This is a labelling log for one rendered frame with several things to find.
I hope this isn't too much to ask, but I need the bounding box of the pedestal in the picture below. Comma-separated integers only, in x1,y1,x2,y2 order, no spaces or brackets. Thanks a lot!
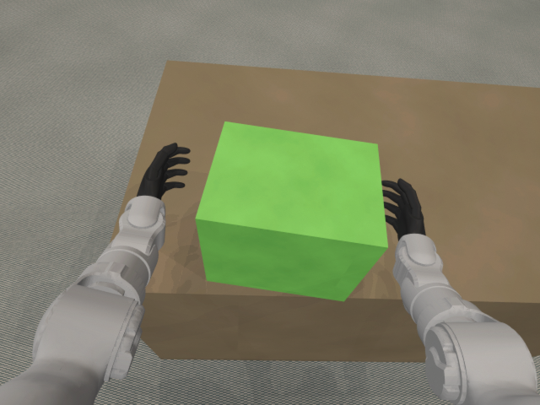
110,60,540,363

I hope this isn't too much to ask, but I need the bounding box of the robot right upper arm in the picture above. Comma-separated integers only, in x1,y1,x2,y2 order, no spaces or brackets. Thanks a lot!
425,322,540,405

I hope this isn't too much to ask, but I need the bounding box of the right robot hand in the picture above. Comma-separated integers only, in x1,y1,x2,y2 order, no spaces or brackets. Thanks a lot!
381,178,426,241

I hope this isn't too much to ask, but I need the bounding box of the left robot forearm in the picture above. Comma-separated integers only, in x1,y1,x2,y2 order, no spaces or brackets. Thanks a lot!
32,196,166,362

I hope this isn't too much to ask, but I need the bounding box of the right robot forearm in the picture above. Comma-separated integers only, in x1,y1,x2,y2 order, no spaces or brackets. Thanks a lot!
392,234,537,389

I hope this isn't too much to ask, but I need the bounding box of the carton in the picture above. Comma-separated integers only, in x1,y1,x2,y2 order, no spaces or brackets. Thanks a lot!
195,121,388,301

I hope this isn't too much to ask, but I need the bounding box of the robot left upper arm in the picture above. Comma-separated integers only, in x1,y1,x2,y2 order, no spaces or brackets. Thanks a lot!
0,284,145,405

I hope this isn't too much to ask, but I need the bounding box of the left robot hand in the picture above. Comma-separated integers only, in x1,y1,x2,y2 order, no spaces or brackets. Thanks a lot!
137,143,191,200

